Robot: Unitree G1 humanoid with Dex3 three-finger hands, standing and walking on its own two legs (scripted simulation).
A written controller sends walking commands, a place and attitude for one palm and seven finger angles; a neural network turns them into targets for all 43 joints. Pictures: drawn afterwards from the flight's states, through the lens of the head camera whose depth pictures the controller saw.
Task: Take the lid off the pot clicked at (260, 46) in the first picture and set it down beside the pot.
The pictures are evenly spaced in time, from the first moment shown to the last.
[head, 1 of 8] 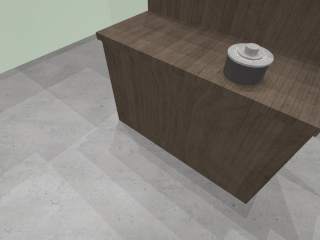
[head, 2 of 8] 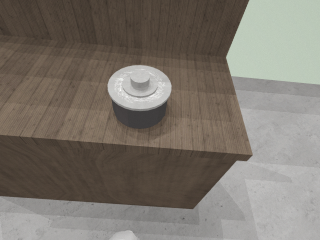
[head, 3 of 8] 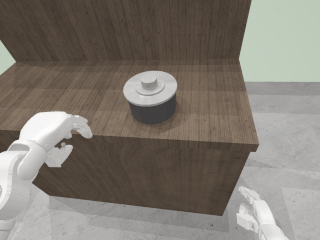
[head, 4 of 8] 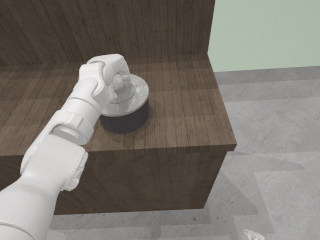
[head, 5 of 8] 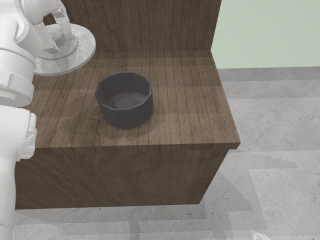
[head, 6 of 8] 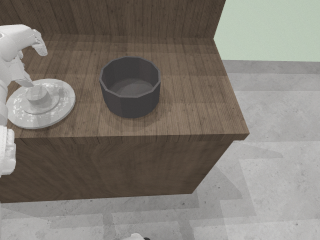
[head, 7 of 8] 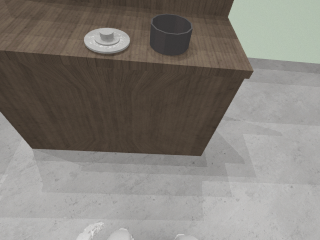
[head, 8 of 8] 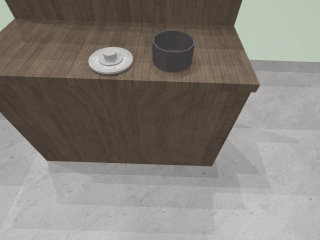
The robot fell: no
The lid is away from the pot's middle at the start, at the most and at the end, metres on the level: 0.00 0.25 0.25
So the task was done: yes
